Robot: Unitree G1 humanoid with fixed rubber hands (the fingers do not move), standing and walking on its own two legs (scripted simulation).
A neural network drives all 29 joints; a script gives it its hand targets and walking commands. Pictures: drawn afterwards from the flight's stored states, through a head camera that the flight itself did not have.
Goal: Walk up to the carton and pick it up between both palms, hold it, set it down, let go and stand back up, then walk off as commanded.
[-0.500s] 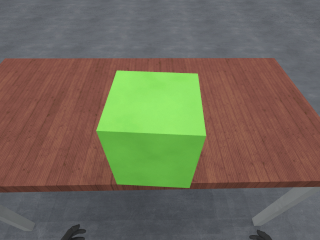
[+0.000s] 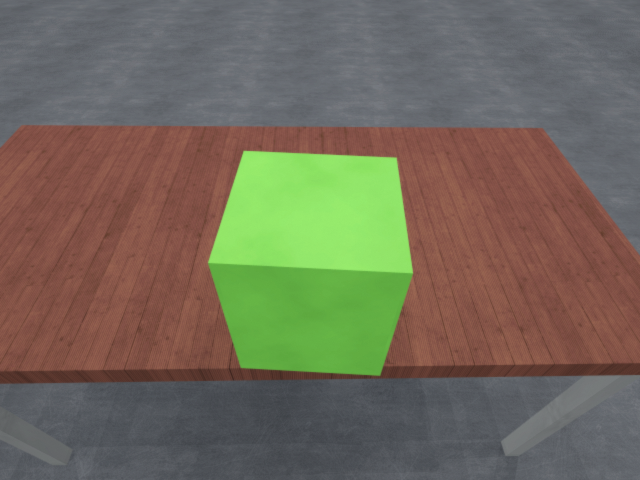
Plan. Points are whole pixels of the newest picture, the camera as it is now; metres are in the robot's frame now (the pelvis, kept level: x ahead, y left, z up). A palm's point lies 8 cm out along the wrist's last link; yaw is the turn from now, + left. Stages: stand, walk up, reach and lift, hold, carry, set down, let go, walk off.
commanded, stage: stand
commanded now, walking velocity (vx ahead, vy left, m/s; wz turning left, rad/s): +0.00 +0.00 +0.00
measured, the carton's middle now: (314, 268) +0.41 +0.03 +0.04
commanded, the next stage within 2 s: walk up in 0.74 s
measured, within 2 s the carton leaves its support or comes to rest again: neither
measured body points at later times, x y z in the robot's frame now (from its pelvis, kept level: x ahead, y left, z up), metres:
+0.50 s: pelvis -0.01 -0.01 +0.01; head +0.01 +0.00 +0.46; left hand +0.05 +0.28 -0.13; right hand +0.06 -0.28 -0.13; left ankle +0.00 +0.10 -0.74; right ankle +0.01 -0.14 -0.74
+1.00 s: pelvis -0.01 -0.02 +0.00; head +0.01 -0.02 +0.45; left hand +0.06 +0.27 -0.13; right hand +0.06 -0.30 -0.13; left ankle +0.01 +0.10 -0.74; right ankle +0.01 -0.14 -0.74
